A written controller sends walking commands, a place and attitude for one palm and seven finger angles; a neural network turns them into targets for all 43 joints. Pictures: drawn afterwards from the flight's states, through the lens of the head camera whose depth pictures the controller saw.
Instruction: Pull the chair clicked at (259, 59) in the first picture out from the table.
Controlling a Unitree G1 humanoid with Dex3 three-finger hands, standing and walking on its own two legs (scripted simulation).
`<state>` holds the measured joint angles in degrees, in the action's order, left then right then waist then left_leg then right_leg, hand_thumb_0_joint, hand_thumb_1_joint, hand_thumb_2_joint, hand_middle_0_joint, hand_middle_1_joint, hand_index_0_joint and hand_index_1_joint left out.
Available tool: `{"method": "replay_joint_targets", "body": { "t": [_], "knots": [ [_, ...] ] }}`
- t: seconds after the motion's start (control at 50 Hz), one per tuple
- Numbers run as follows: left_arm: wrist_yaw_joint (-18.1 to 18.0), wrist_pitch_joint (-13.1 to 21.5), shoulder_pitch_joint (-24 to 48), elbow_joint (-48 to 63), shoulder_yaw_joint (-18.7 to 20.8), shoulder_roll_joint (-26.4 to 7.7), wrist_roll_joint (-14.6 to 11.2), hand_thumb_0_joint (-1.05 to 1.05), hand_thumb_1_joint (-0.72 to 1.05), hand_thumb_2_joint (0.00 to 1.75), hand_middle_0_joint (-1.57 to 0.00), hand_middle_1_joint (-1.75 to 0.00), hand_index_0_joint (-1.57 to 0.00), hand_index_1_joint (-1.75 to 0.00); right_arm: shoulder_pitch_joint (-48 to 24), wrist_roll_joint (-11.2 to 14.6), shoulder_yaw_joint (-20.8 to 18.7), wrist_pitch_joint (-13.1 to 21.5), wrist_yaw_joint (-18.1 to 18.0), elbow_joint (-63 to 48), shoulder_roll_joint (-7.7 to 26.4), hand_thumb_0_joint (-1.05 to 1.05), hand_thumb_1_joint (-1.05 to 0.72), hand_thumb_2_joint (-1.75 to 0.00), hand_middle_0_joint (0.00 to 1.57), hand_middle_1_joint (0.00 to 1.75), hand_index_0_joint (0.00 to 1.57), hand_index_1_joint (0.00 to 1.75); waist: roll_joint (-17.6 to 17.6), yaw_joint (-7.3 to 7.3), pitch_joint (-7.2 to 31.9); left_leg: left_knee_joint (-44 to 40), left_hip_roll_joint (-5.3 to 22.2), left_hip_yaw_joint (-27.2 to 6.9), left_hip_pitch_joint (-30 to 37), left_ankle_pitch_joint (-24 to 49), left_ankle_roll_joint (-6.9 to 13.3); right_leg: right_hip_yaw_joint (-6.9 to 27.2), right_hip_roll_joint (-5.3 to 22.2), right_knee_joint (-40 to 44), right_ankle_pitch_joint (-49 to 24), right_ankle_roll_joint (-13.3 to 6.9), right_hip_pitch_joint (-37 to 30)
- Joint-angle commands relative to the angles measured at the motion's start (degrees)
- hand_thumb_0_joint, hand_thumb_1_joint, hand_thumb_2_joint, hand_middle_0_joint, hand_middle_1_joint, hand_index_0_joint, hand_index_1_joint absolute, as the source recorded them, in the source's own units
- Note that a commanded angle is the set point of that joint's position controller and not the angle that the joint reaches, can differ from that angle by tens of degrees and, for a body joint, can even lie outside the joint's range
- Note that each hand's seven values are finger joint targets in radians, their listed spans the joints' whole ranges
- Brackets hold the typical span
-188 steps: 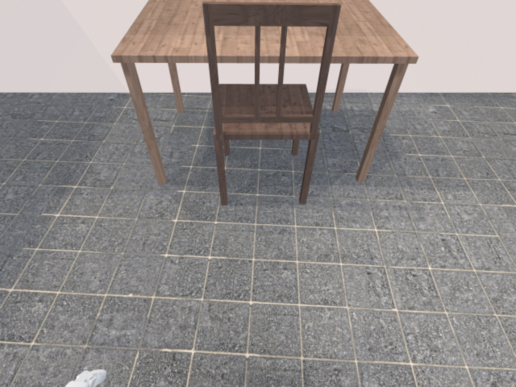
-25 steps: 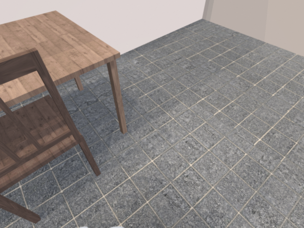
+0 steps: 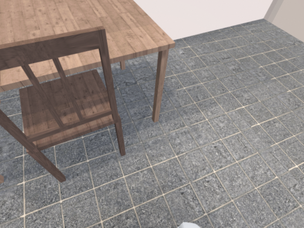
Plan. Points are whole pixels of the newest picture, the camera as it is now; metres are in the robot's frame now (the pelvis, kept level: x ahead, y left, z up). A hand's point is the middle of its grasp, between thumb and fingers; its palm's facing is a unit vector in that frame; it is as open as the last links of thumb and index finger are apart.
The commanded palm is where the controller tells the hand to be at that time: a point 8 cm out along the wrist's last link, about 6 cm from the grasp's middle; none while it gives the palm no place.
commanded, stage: turn to face it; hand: left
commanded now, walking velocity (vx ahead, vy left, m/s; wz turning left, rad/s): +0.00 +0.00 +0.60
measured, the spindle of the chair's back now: (46, 100) +0.53 +0.41 -0.07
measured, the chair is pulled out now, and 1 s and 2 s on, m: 0.00 0.00 0.00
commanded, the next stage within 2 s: take the last steps up to it in 0.62 s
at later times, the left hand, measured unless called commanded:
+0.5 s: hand out of the picture -0.01 +0.15 -0.15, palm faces +0.32 -0.91 -0.26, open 7.4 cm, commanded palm none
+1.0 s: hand out of the picture -0.10 +0.19 -0.18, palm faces +0.45 -0.87 -0.19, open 7.4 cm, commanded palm none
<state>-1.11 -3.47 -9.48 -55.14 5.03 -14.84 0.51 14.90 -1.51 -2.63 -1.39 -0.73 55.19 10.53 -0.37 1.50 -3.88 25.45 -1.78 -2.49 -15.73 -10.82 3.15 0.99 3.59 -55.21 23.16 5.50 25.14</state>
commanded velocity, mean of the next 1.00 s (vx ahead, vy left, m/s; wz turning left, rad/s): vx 0.09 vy -0.02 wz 0.30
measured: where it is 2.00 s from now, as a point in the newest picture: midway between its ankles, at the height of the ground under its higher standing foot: (142, 225)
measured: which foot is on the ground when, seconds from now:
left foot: down 0.00-0.18, up 0.20-0.62, down 0.64-1.00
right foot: up 0.00-0.16, down 0.18-0.64, up 0.66-1.00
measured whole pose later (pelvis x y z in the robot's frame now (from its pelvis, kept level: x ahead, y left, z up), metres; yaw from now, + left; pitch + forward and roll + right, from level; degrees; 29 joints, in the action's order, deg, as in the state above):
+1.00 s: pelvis -0.03 +0.00 +0.00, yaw +26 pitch -1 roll +0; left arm 0.7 -2.0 -15.9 -59.1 2.2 -13.6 1.6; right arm 16.4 -1.3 -0.9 1.6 -1.5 57.1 8.9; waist -2.9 -0.1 0.4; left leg 19.3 -2.5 1.8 -4.4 -13.9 3.7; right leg -1.3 5.0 -55.8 18.3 3.0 24.7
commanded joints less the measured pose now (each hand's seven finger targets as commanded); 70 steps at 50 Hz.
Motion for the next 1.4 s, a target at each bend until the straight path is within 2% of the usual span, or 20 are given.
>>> {"method": "replay_joint_targets", "body": {
  "t": [0.0,0.12,0.14,0.16,0.18,0.22,0.28,0.5,0.58,0.6,0.62,0.64,0.76,1.04,1.12,1.18,1.2,1.24,1.3,1.38],
  "knots": [
    [-0.29,1.59,3.54,6.39,0.19,-2.27,-0.35,0.0,0.9,0.9,-0.2,-0.3,-0.2,-0.3,2.06,-0.01,-3.77,0.31,-0.41,-3.4,12.99,0.0,-0.9,-0.9,0.2,0.3,0.2,0.3,9.47,1.08,7.28,-5.59,14.08,-19.16,9.41,17.84,7.69,0.09,-1.38,6.11,2.02,-0.46,1.91],
    [-0.88,2.54,-3.72,6.04,0.46,-4.53,-0.61,0.0,0.9,0.9,-0.2,-0.3,-0.2,-0.3,-3.35,0.53,-4.2,-0.52,0.36,-5.63,12.86,0.0,-0.9,-0.9,0.2,0.3,0.2,0.3,7.88,-2.89,8.02,-0.11,8.72,-20.28,-4.3,9.49,3.2,-0.23,-2.89,30.77,-9.52,-2.19,-19.01],
    [-1.23,3.07,-5.38,6.04,1.19,-8.02,0.03,0.0,0.9,0.9,-0.2,-0.3,-0.2,-0.3,-2.61,1.03,-3.91,-0.6,0.7,-6.15,9.78,0.0,-0.9,-0.9,0.2,0.3,0.2,0.3,-1.8,-3.6,8.68,7.64,4.05,-15.27,-13.53,-3.38,-0.63,7.65,6.23,39.32,-7.22,-4.41,-27.52],
    [-1.38,3.27,-4.48,7.28,1.93,-13.3,0.92,0.0,0.9,0.9,-0.2,-0.3,-0.2,-0.3,-1.7,0.94,-3.47,-0.53,0.59,-7.63,6.44,0.0,-0.9,-0.9,0.2,0.3,0.2,0.3,-18.82,-3.46,7.11,23.03,-4.2,-2.35,-22.99,-20.5,-5.68,23.55,22.11,42.97,-7.18,-10.6,-27.89],
    [-1.36,2.78,-2.86,8.41,1.2,-12.49,0.36,0.0,0.9,0.9,-0.2,-0.3,-0.2,-0.3,-3.07,0.05,-4.2,-0.72,0.61,-7.6,10.03,0.0,-0.9,-0.9,0.2,0.3,0.2,0.3,-12.45,-3.2,5.53,33.63,-1.28,-3.7,-19.1,-22.02,-4.81,20.94,24.43,42.67,-8.34,-13.19,-16.39],
    [-1.43,2.95,4.4,10.37,0.63,-8.41,0.25,0.0,0.9,0.9,-0.2,-0.3,-0.2,-0.3,-1.08,-0.04,-4.43,-1.96,1.37,-6.13,8.94,0.0,-0.9,-0.9,0.2,0.3,0.2,0.3,-11.78,0.92,1.5,41.93,0.47,-3.39,-17.69,-15.39,-4.93,12.79,17.17,43.05,-6.68,-11.32,-9.53],
    [-0.8,3.8,3.29,10.22,-0.6,-5.15,0.19,0.0,0.9,0.9,-0.2,-0.3,-0.2,-0.3,-0.4,-0.02,-3.97,-2.1,2.18,-4.57,8.75,0.0,-0.9,-0.9,0.2,0.3,0.2,0.3,-9.64,1.01,-0.77,46.46,1.96,0.36,-17.74,-8.28,-6.38,1.33,12.07,39.14,-17.41,-10.58,-11.04],
    [-0.72,3.48,-7.59,6.29,0.39,-9.24,1.32,0.0,0.9,0.9,-0.2,-0.3,-0.2,-0.3,-9.59,0.77,-1.64,-1.45,1.8,-6.8,6.86,0.0,-0.9,-0.9,0.2,0.3,0.2,0.3,-11.89,-4.34,3.99,22.14,2.79,5.9,-9.18,-16.21,-6.14,-1.86,16.53,33.23,-36.93,-14.18,-20.85],
    [-0.52,2.92,-5.58,5.1,0.66,-9.72,0.76,0.0,0.9,0.9,-0.2,-0.3,-0.2,-0.3,-3.35,0.88,-1.41,-0.34,1.42,-4.99,7.58,0.0,-0.9,-0.9,0.2,0.3,0.2,0.3,-11.73,-1.07,8.01,2.13,1.56,7.21,3.76,-4.64,-4.53,-6.15,14.14,25.26,-35.55,-9.56,-18.97],
    [-0.37,2.71,-5.89,5.25,0.33,-8.19,0.16,0.0,0.9,0.9,-0.2,-0.3,-0.2,-0.3,-0.4,0.63,-2.0,0.34,1.27,-4.25,10.58,0.0,-0.9,-0.9,0.2,0.3,0.2,0.3,-5.25,0.57,10.89,-4.46,5.09,3.95,12.98,5.35,-3.28,-8.83,11.97,17.28,-29.63,-6.58,-14.08],
    [0.08,2.38,-6.67,7.01,-0.57,-4.43,-0.17,0.0,0.9,0.9,-0.2,-0.3,-0.2,-0.3,1.38,0.19,-3.34,0.79,1.0,-4.52,16.76,0.0,-0.9,-0.9,0.2,0.3,0.2,0.3,12.26,1.36,12.28,-5.19,19.87,-14.32,22.85,23.3,2.54,-10.75,4.32,5.62,-1.02,-2.54,2.79],
    [-0.25,1.86,-4.15,7.9,-1.51,-3.15,0.13,0.0,0.9,0.9,-0.2,-0.3,-0.2,-0.3,2.59,0.62,-3.7,0.2,0.56,-4.19,19.53,0.0,-0.9,-0.9,0.2,0.3,0.2,0.3,15.42,2.31,10.66,-5.04,25.69,-18.71,17.88,37.09,8.78,-5.64,2.45,-1.15,14.64,-2.08,6.01],
    [0.74,1.8,-6.71,1.7,-1.15,-3.4,0.63,0.0,0.9,0.9,-0.2,-0.3,-0.2,-0.3,-3.3,0.44,-0.78,1.58,-0.85,-3.87,10.69,0.0,-0.9,-0.9,0.2,0.3,0.2,0.3,8.19,-1.26,4.81,-8.37,14.81,-6.39,11.33,20.27,6.04,-2.12,1.73,-9.52,-1.41,-2.19,4.82],
    [2.24,3.6,2.7,1.85,-2.05,-0.25,0.81,0.0,0.9,0.9,-0.2,-0.3,-0.2,-0.3,9.21,-0.19,-0.98,4.21,-1.34,3.09,8.15,0.0,-0.9,-0.9,0.2,0.3,0.2,0.3,6.73,1.84,-4.32,-16.64,17.8,-12.09,12.94,-1.1,9.21,-2.18,2.59,9.3,-3.79,-3.65,8.09],
    [2.54,4.11,2.55,1.83,-1.68,0.67,0.57,0.0,0.9,0.9,-0.2,-0.3,-0.2,-0.3,8.49,-0.35,-1.13,4.09,-1.13,4.22,8.31,0.0,-0.9,-0.9,0.2,0.3,0.2,0.3,6.14,0.86,-4.58,-15.26,17.04,-10.68,6.75,-4.4,8.31,-3.75,1.01,16.62,-4.15,-4.86,-0.63],
    [2.39,4.92,-5.43,-1.3,-0.99,0.72,0.65,0.0,0.9,0.9,-0.2,-0.3,-0.2,-0.3,7.37,-0.26,-0.87,3.93,-1.13,5.23,7.87,0.0,-0.9,-0.9,0.2,0.3,0.2,0.3,4.36,-2.95,-1.01,-6.44,13.04,-5.75,1.79,-4.17,4.79,-6.61,-2.01,26.83,-10.19,-5.63,-15.53],
    [2.02,5.55,-10.44,-2.99,-0.51,-1.39,0.83,0.0,0.9,0.9,-0.2,-0.3,-0.2,-0.3,8.0,0.21,-0.57,4.16,-0.9,5.63,6.31,0.0,-0.9,-0.9,0.2,0.3,0.2,0.3,-0.11,-4.98,1.7,2.08,9.87,-2.46,-2.52,-3.77,2.92,-3.32,-0.14,30.23,-9.73,-6.87,-24.63],
    [0.99,6.18,-20.85,-5.26,1.11,-9.64,0.52,0.0,0.9,0.9,-0.2,-0.3,-0.2,-0.3,7.13,0.73,0.26,4.42,-0.33,2.82,3.33,0.0,-0.9,-0.9,0.2,0.3,0.2,0.3,-16.78,-8.28,6.91,30.75,1.44,5.72,-19.66,-24.19,-0.46,26.66,20.56,43.35,1.06,-15.96,-35.65],
    [0.47,6.24,-11.14,-3.57,-0.28,-3.72,0.03,0.0,0.9,0.9,-0.2,-0.3,-0.2,-0.3,4.86,0.31,-0.98,3.64,0.25,4.06,3.88,0.0,-0.9,-0.9,0.2,0.3,0.2,0.3,-7.17,-3.93,-0.64,42.05,6.64,1.63,-19.34,-13.33,0.0,20.19,16.95,47.84,9.03,-16.6,-18.84],
    [-0.07,7.19,-7.72,-3.03,-1.86,1.8,0.44,0.0,0.9,0.9,-0.2,-0.3,-0.2,-0.3,8.77,-0.24,-0.79,1.85,0.65,5.87,-0.16,0.0,-0.9,-0.9,0.2,0.3,0.2,0.3,-3.04,0.72,-3.2,38.0,7.9,3.4,-13.56,-5.37,-2.16,3.78,10.96,48.14,-8.26,-14.57,-9.25]
  ]
}}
